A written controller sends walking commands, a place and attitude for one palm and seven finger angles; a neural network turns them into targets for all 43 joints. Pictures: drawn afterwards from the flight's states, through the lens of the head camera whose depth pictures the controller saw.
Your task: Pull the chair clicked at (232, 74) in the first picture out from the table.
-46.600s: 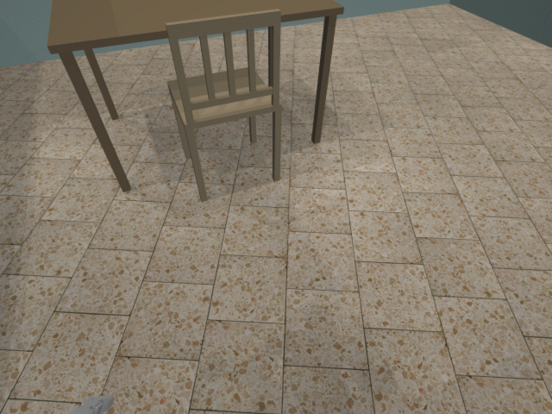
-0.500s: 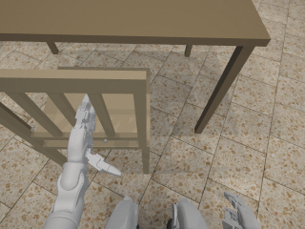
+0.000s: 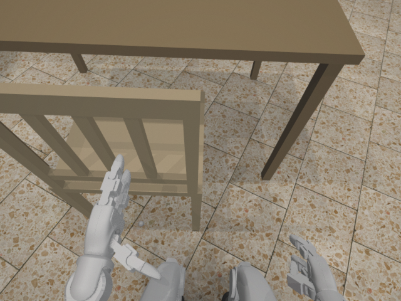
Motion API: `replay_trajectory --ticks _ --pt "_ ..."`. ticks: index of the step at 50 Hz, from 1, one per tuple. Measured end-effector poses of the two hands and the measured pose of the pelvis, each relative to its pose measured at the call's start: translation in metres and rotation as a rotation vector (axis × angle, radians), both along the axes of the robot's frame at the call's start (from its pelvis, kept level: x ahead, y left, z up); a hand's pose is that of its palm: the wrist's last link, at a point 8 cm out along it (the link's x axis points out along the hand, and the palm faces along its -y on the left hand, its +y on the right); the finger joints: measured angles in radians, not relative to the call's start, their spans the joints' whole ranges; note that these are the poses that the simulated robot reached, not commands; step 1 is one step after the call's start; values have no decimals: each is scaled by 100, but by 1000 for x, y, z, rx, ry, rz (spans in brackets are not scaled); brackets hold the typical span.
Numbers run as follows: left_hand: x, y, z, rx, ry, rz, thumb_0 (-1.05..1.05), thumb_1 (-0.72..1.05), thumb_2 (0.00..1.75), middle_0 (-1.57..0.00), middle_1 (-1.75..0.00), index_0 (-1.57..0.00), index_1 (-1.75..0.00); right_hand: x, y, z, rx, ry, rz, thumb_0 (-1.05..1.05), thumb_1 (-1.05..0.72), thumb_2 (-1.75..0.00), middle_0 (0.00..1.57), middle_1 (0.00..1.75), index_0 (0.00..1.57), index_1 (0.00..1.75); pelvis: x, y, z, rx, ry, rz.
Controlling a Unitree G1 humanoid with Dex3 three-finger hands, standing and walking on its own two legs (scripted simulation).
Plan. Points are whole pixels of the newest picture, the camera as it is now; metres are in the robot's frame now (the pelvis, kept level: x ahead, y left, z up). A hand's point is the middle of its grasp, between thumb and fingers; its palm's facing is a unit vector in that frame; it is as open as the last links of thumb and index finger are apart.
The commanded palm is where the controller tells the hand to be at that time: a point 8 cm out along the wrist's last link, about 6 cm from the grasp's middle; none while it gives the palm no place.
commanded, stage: draw the hand back to the body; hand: left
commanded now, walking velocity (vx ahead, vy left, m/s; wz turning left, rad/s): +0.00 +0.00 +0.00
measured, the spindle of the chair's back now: (102, 149) +0.40 +0.24 +0.02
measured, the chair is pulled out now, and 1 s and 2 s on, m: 0.04 0.04 0.04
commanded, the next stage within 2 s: step back with the hand held close in 1.50 s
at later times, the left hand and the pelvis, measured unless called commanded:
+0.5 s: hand (66, 214) +0.23 +0.19 +0.15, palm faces +0.11 -0.97 -0.22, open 17.0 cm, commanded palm +0.20 +0.24 +0.16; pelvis +0.03 +0.00 +0.07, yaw +0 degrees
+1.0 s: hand out of the picture +0.24 +0.25 +0.26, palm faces +0.38 -0.83 -0.41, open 11.1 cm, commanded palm +0.19 +0.30 +0.28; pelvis +0.05 +0.01 +0.11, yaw -1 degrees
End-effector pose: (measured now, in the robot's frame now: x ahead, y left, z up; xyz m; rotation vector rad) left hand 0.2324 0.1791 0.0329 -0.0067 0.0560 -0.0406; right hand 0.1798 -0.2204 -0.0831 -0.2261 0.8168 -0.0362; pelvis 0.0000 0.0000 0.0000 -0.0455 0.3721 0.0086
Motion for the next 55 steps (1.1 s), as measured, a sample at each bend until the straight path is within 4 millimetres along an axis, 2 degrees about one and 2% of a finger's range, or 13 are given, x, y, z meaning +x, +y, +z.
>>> replay_trajectory --ticks 2,9,17,22,24,28,33,43,55 --pt "-3 5 10 19 -15 18 -1 -55 20 -1 0 0 0 -1 0 3 0 -4 -6 1 -90 -90 20 30 20 30 0 -1 2 0 -7 1" --pt "-9 32 65 75 -82 74 -1 -55 20 -1 0 0 0 -6 1 23 17 -21 -38 1 -90 -90 20 30 20 30 7 -2 22 -6 -49 9" --pt "-18 34 86 56 15 23 -1 -55 20 0 0 0 0 -2 -7 59 -4 -100 -87 1 -90 -90 20 30 20 30 19 0 46 -5 -108 11" --pt "-26 50 115 85 -52 77 -1 -51 22 -1 -1 -1 -1 5 -11 76 -13 -149 -107 1 -90 -90 20 30 20 30 26 1 56 -4 -142 12" --pt "-29 59 125 186 -32 121 -1 -48 24 -2 -1 -1 -2 8 -10 80 -16 -146 -112 1 -90 -90 20 30 20 30 28 1 62 -1 -164 7" --pt "-37 71 139 309 61 217 -1 -38 28 -3 -3 -3 -4 13 -5 91 -2 -153 -121 1 -90 -90 20 30 20 30 34 4 75 4 -211 5" --pt "-42 79 156 374 98 282 -1 -22 36 -5 -6 -5 -7 17 5 100 12 -166 -107 1 -90 -90 20 30 20 30 38 9 88 11 -265 -1" --pt "-37 99 214 435 -57 378 0 13 53 -10 -14 -10 -14 23 16 113 35 -187 -72 1 -90 -90 20 30 20 30 44 11 106 22 -355 -11" --pt "-40 117 267 507 -212 448 1 55 74 -17 -23 -16 -23 27 7 124 26 -198 -58 1 -90 -90 20 30 20 30 46 9 118 26 -411 -25"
